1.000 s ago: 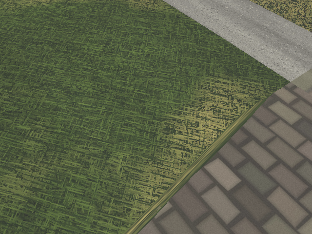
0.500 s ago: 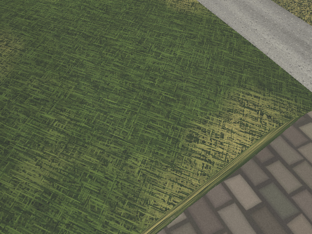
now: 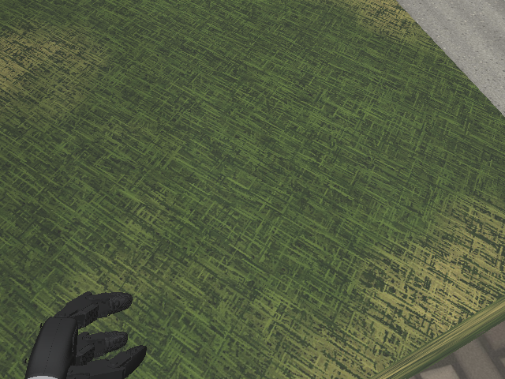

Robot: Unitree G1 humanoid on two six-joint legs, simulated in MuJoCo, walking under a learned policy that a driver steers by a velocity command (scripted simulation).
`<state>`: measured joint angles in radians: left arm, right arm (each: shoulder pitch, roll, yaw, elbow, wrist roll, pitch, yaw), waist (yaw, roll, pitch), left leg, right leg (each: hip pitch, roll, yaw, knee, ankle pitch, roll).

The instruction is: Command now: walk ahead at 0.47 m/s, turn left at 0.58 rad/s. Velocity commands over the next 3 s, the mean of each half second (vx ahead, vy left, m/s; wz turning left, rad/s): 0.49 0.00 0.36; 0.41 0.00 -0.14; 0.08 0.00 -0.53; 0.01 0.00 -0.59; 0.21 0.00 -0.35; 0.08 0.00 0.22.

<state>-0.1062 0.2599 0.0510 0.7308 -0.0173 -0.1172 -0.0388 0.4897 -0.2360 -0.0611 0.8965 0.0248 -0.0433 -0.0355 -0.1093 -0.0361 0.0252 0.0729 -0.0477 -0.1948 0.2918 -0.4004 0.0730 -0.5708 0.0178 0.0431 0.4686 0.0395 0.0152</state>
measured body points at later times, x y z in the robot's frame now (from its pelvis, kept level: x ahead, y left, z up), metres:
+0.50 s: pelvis +0.28 +0.04 +0.00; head +0.30 +0.06 +0.45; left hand +0.21 +0.32 -0.14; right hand +0.55 -0.15 -0.07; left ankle +0.38 +0.18 -0.73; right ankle +0.18 -0.13 -0.73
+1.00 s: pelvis +0.53 +0.09 -0.01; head +0.56 +0.09 +0.44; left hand +0.71 +0.35 -0.11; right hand +0.60 -0.19 -0.13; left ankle +0.39 +0.18 -0.73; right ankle +0.68 +0.01 -0.72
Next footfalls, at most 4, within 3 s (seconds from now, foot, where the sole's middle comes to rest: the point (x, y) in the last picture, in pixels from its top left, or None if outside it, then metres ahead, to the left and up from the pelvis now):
0.06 right None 0.22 -0.13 -0.77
0.52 left None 0.42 0.19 -0.77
1.02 right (212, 285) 0.72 0.01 -0.77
1.48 left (132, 284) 0.74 0.24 -0.77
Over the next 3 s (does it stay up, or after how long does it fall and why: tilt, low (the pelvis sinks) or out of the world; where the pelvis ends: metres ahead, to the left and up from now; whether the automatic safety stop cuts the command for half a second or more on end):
stays up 0.75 0.02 0.00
